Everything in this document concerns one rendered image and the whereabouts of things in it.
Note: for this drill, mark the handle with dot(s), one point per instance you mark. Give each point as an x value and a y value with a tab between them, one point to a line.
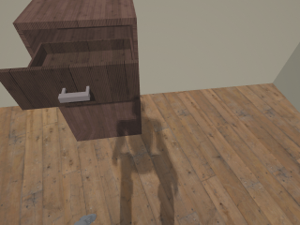
74	97

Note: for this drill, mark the cabinet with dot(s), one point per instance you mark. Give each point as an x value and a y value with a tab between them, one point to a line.
74	20

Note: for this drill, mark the left robot hand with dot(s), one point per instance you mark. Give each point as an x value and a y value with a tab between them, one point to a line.
86	219

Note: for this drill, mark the drawer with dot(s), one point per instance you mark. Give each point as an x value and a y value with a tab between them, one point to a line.
108	66

